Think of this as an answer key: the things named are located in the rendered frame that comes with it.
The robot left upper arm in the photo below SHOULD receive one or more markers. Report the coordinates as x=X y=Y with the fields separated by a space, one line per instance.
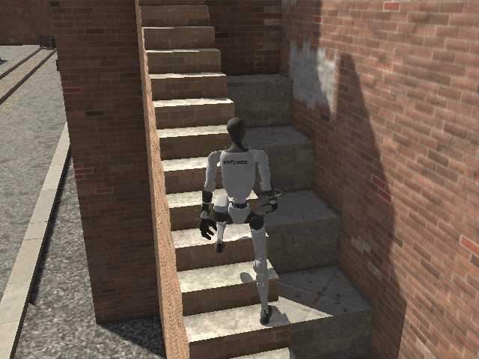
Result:
x=212 y=167

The left robot shin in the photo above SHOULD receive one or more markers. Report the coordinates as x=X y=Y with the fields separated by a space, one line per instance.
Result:
x=220 y=230

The right robot thigh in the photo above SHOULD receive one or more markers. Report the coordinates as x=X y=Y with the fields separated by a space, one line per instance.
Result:
x=258 y=233

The robot right forearm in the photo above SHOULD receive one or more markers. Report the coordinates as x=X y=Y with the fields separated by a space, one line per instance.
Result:
x=271 y=194

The robot right upper arm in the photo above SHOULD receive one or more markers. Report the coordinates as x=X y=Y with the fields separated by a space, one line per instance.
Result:
x=261 y=157

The robot left hand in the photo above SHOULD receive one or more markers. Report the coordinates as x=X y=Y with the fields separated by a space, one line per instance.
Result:
x=205 y=229

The robot right hand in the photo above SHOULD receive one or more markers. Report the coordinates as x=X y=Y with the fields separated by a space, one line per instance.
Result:
x=272 y=209

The robot left forearm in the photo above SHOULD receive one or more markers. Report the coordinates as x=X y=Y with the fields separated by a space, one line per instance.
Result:
x=206 y=203

